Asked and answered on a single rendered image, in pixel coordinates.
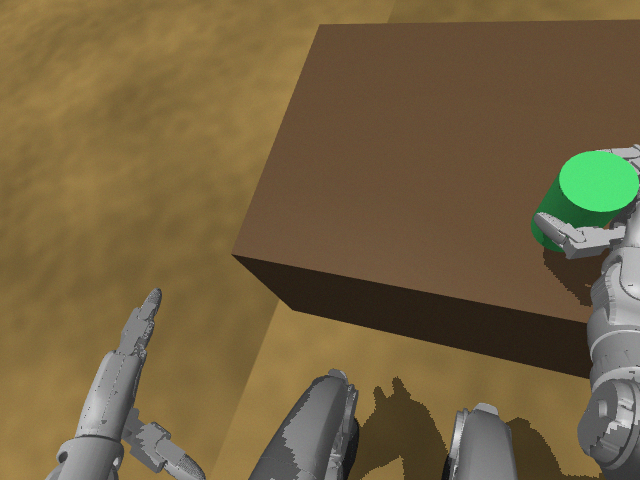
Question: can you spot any left robot arm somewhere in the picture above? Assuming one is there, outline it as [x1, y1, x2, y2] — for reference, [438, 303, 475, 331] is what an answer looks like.
[45, 435, 124, 480]

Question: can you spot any right robot hand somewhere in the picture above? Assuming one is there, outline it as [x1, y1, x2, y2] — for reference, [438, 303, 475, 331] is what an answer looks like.
[534, 144, 640, 259]

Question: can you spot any right robot arm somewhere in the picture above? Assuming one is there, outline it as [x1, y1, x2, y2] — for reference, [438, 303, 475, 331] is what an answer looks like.
[577, 247, 640, 480]

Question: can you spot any left robot foot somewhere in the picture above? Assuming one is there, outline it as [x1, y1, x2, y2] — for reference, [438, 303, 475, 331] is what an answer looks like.
[341, 418, 359, 480]

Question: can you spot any left robot hand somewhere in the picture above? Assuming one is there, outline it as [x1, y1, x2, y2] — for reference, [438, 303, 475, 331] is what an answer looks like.
[74, 288, 206, 480]

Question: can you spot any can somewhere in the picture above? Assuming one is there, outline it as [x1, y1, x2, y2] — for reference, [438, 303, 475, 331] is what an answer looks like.
[531, 151, 639, 252]

